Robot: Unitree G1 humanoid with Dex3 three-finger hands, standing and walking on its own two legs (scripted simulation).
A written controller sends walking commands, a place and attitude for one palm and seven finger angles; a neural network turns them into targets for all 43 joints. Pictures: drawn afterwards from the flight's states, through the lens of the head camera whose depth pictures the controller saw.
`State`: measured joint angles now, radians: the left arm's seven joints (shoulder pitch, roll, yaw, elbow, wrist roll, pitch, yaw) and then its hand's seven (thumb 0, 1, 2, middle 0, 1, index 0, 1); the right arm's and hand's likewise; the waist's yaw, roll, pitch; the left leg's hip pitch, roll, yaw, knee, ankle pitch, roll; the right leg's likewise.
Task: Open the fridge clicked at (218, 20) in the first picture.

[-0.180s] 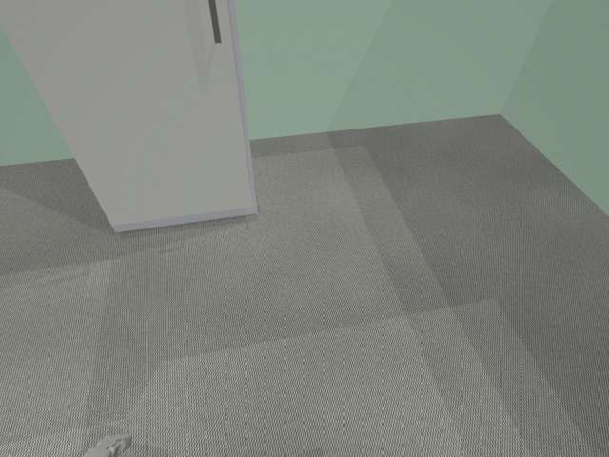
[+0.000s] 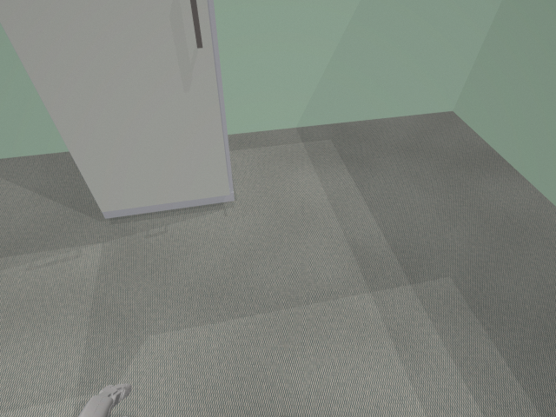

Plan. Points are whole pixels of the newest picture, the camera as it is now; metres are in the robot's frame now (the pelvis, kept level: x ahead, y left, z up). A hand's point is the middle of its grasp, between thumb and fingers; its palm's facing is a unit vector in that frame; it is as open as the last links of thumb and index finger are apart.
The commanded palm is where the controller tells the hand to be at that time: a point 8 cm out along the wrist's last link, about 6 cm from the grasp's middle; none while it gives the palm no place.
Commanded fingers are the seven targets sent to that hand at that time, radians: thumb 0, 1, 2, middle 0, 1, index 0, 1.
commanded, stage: stand and wait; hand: right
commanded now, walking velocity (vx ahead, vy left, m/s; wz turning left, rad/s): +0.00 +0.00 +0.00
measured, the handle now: (193, 1) +1.17 +0.32 +0.17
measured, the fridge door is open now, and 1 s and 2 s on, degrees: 0 0 0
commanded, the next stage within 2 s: look at it before walking up in 0.64 s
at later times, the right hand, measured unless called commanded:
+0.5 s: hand out of the picture +0.05 -0.23 -0.15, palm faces -0.03 +0.94 -0.33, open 7.4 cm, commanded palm none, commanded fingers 0.00 -0.90 -0.90 0.20 0.30 0.20 0.30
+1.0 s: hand out of the picture +0.05 -0.22 -0.15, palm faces -0.04 +0.95 -0.32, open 7.4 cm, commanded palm none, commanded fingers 0.00 -0.90 -0.90 0.20 0.30 0.20 0.30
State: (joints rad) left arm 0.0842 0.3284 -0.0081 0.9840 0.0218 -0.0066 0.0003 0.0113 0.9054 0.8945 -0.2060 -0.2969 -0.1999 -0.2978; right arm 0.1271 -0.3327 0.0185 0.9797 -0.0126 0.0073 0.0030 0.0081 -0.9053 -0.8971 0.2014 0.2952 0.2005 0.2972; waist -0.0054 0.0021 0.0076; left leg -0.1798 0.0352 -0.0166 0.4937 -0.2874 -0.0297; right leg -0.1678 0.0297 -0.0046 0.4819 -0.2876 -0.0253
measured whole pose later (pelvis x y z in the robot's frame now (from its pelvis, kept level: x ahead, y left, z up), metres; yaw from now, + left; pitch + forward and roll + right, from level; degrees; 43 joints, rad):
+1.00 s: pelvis -0.02 +0.02 +0.01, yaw +0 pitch -2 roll +0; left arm 0.12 0.34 -0.01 1.12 0.01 -0.01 0.00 0.01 0.91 0.89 -0.21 -0.30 -0.20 -0.30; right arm 0.14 -0.33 0.01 1.08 -0.01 0.00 0.01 0.01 -0.91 -0.90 0.20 0.30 0.20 0.30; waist 0.00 0.00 0.03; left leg -0.16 0.00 -0.01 0.40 -0.20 0.00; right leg -0.15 0.00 0.00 0.38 -0.20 0.01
